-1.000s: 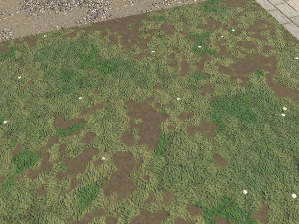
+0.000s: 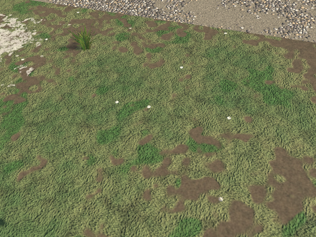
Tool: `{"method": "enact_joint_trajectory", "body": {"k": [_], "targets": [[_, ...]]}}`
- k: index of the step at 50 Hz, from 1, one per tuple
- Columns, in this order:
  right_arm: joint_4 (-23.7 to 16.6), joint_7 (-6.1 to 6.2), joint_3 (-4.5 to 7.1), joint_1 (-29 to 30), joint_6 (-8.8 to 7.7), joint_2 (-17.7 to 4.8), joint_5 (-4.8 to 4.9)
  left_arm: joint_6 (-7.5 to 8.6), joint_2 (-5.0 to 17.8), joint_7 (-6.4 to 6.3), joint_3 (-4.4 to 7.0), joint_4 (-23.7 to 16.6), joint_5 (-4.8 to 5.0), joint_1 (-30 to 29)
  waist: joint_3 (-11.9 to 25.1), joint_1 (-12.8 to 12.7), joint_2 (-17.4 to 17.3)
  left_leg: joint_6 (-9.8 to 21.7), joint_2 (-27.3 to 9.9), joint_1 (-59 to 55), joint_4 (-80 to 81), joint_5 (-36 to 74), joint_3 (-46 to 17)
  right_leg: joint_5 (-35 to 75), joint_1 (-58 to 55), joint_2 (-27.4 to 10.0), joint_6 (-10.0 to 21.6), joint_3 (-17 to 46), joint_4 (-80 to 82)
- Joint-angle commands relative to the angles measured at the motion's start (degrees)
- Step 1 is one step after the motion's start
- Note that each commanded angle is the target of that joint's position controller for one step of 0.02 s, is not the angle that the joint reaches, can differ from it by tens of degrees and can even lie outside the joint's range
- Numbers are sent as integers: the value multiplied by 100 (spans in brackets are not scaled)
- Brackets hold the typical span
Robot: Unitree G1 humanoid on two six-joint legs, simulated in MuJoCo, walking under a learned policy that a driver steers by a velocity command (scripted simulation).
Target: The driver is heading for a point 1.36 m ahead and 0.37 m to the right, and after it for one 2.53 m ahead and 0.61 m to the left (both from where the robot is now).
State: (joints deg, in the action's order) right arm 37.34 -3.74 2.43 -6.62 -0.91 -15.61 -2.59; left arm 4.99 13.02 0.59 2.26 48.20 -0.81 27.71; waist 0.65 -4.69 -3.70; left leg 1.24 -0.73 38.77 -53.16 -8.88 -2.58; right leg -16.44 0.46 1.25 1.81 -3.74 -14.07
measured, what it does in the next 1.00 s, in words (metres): walks ahead, turning right: left foot, then right foot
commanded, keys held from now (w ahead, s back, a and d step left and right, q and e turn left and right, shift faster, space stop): w+e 1.00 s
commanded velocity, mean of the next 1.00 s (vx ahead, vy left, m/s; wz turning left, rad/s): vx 0.49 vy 0.00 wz -0.44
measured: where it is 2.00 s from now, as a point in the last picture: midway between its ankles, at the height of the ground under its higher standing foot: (250, 133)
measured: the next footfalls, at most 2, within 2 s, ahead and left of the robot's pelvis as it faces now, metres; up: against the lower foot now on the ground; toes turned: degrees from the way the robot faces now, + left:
left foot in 0.14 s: +0.23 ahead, +0.11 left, +0.00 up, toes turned -1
right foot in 0.66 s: +0.49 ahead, -0.13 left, +0.00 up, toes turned -23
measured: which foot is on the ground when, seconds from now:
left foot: up 0.00-0.12, down 0.14-0.68, up 0.70-1.00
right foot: down 0.00-0.16, up 0.18-0.64, down 0.66-1.00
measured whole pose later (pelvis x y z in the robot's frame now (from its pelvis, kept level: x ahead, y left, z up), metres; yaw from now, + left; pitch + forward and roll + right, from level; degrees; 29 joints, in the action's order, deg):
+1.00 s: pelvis +0.52 -0.10 +0.00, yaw -31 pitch +1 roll +0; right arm 41.7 -0.9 2.0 -6.4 -0.9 -15.1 -2.6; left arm 2.5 15.2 0.7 4.0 48.7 0.0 22.7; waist -2.4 -3.3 -2.2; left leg -3.3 -6.9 38.9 -49.1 -5.8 -2.7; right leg -12.5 5.3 8.9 7.6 5.7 -17.4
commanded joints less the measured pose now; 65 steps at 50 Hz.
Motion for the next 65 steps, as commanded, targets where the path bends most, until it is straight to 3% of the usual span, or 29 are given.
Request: {"method": "enact_joint_trajectory", "body": {"k": [1,4,6,7,8,9,10,11,13,18,22,28,31,33,34,35,36,37,39,41,44,54,57,59,60,61,62,63,65], "targets": [[-674,-41,-137,1117,-125,26,77,65,705,-15,131,-129,43,-16,-490,0,1081,-43,-5,-280,1195,201,632,2563,328,-1040,740,788,484],[-579,63,-79,838,-179,-142,110,26,989,-35,198,68,10,136,-402,202,1075,165,230,-1295,1852,-24,730,3908,241,-1302,658,927,-61],[-160,242,76,-395,-271,-445,10,-11,1139,-58,232,139,58,87,252,823,841,428,454,-2925,2530,219,706,4941,299,-1065,443,748,-1573],[29,323,179,-1278,-334,-723,-130,2,1033,-44,200,39,96,34,895,1179,716,612,-229,-4409,2477,-33,91,3564,1252,-844,366,643,-2810],[23,403,292,-1989,-368,-1259,-257,5,303,-22,40,-271,145,247,1960,1197,-465,945,-2277,-6054,2463,-263,-2161,-303,2774,-231,217,346,-4704],[143,392,351,-2160,-290,-1339,-69,-78,614,-50,146,-219,164,445,2265,1215,-797,1354,-2716,-5818,3287,-433,-3780,-1348,3408,165,237,706,-5710],[168,366,254,-1594,-252,-902,36,-156,729,-50,190,-222,57,7,1208,945,-211,1191,-2331,-5016,3458,-885,-3000,-836,3760,-196,309,885,-5947],[148,343,149,-1131,-290,-482,81,-165,559,-3,149,-251,31,-299,413,791,-98,1042,-2026,-4169,3682,-607,-2150,-416,3744,-368,299,787,-5704],[237,357,55,-864,-381,-163,98,-272,489,77,174,-164,-60,-370,-99,489,-273,753,-1536,-3247,4065,162,-1047,-118,3334,-549,190,722,-5271],[523,403,108,-1159,-584,-229,162,-455,289,240,171,-280,-117,-934,-304,335,-197,737,-1371,-3132,4430,1424,61,529,3744,-620,98,593,-5085],[737,429,96,-1355,-569,-184,155,-425,193,327,87,-592,-107,-1873,-523,451,-79,690,-1178,-3235,4490,1677,832,1449,3975,-612,69,362,-3960],[1066,499,181,-1784,-475,-560,144,-422,302,413,22,-977,-153,-2817,-632,653,36,569,-1410,-4031,4148,2734,1382,1336,3411,-364,408,-273,-2368],[1186,558,229,-1830,-332,-842,110,-423,504,321,114,-891,-172,-2282,-140,363,-129,482,-1457,-4494,2658,5154,1637,348,2499,225,781,-585,-2156],[1113,556,233,-1775,-242,-932,105,-337,924,186,334,-402,-248,-664,774,-341,197,303,-1301,-3449,128,3954,1741,150,296,301,1167,-82,-1553],[776,465,89,-2001,-274,-289,182,-354,1600,83,518,-407,-259,-421,1380,-128,1363,-7,-657,-1198,-1931,-134,1703,-463,-1521,-1427,1800,2471,-1405],[467,408,145,-1565,-331,-534,163,-405,1830,72,567,-559,-48,-405,1844,-182,1398,-163,279,63,-3080,-2311,565,-159,-1995,-2196,2359,5015,-389],[334,380,158,-897,-382,-627,147,-449,1660,22,540,-456,9,-547,1028,-210,740,-104,-134,655,-2992,-1633,33,197,-1581,-1962,2112,4041,-227],[337,370,100,-870,-455,-542,190,-432,1371,-20,472,-417,45,-827,363,32,492,-83,-372,484,-2474,-1084,100,833,-690,-1803,1907,3283,-171],[457,381,93,-1073,-361,-476,40,-350,995,-46,360,-439,74,-1274,-69,540,256,-166,-616,-297,-1641,-901,70,1998,483,-1171,1494,2355,-63],[501,338,81,-1228,-160,-394,-55,-231,901,-16,316,-460,94,-1298,87,682,360,-296,-612,-683,-1367,-888,127,2563,832,-910,1476,2016,-3],[347,300,58,-791,-48,-295,-32,-163,1073,2,364,-376,81,-1002,-54,598,447,-430,-595,-435,-743,-383,231,2305,1053,-710,1410,1896,184],[-175,204,-49,1020,-175,-285,59,-143,1021,-92,317,-97,15,53,-339,-99,750,-271,-218,-95,1655,884,323,2799,-58,-821,1105,2125,-100],[-84,207,3,660,-227,-440,85,-88,1147,-138,308,-66,-27,-135,-383,145,867,107,-74,-990,2166,489,392,3475,-141,-1039,853,2006,-243],[298,303,127,-458,-273,-655,105,-73,1245,-134,313,-17,-64,-269,117,661,741,388,315,-2321,2516,60,601,5022,-250,-825,670,1606,-1516],[528,372,198,-1315,-324,-821,67,-61,1163,-120,277,-22,-79,-272,626,1045,555,599,23,-3467,2605,-21,281,4552,219,-579,574,1336,-2726],[578,427,293,-2097,-348,-1288,-42,-40,720,-104,159,-207,2,8,1416,1126,-287,1077,-1374,-4828,2743,-863,-1802,2503,1411,-83,382,929,-4640],[722,355,385,-1944,-275,-1526,35,-40,636,-58,155,-165,32,565,1441,698,-1408,1724,-2151,-5366,3692,-749,-4307,-1263,3001,724,204,690,-5805],[642,274,288,-1390,-222,-1000,218,-58,953,-80,173,-167,-170,19,550,579,-359,1599,-1865,-4700,3853,-1424,-4060,-814,3525,217,280,963,-5972],[589,228,190,-883,-234,-577,200,-19,899,-11,134,-367,-166,-854,-139,511,266,1357,-1304,-3619,3933,-359,-2530,-53,3418,-199,218,831,-5461]]}}
Keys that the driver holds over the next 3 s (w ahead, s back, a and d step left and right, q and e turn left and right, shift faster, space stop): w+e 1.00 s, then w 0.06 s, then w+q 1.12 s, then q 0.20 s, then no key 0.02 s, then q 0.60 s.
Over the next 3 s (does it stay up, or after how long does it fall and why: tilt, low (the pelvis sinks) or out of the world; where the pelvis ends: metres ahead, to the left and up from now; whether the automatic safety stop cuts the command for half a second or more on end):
stays up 1.33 -0.35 0.00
